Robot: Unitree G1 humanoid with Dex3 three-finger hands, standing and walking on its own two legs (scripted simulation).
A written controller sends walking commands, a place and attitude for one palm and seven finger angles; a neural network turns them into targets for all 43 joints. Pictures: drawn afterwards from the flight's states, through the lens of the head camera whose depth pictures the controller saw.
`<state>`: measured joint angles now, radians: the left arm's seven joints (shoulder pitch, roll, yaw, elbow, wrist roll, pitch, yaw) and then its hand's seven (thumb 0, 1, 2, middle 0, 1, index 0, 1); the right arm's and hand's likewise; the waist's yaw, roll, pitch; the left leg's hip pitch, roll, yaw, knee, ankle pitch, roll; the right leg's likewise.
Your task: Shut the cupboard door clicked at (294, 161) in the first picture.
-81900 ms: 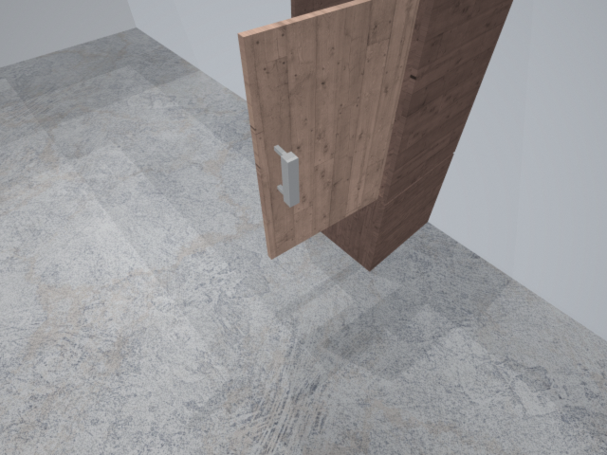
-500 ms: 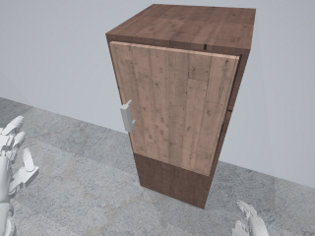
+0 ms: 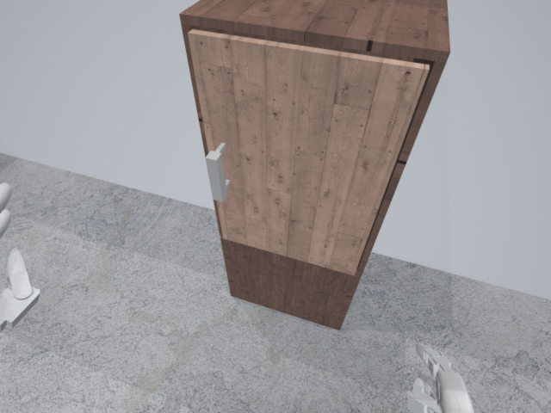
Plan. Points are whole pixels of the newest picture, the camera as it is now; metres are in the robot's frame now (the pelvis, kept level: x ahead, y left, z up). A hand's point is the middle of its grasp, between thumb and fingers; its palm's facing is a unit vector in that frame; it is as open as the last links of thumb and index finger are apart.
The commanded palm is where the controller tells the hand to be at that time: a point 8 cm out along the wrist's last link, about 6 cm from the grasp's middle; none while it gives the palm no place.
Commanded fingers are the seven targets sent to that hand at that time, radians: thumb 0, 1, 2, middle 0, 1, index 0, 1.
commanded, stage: step back with the hand held close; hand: left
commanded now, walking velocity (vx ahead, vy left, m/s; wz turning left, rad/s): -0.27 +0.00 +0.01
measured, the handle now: (220, 171) +0.61 +0.17 -0.03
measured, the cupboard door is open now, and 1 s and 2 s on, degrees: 0 0 0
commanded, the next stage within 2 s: stop stepping back and stand still in 0.76 s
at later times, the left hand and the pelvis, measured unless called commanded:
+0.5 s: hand out of the picture +0.15 +0.27 +0.17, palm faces +0.45 -0.78 -0.44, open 7.4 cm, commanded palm +0.07 +0.31 +0.18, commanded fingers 0.00 0.90 0.90 -0.20 -0.30 -0.20 -0.30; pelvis -0.06 +0.01 -0.01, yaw +2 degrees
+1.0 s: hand out of the picture +0.04 +0.27 +0.18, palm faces +0.44 -0.78 -0.44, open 7.4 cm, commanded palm +0.00 +0.30 +0.18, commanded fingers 0.00 0.90 0.90 -0.20 -0.30 -0.20 -0.30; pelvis -0.14 +0.00 -0.01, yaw +0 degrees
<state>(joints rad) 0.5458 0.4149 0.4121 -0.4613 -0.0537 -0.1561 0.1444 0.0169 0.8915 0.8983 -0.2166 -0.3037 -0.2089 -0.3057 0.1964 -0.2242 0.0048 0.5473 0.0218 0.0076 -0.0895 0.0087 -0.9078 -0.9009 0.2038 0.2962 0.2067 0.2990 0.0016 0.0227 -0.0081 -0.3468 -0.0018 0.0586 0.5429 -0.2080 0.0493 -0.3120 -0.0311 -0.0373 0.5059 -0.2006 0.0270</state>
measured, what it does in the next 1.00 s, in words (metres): walks backwards: right foot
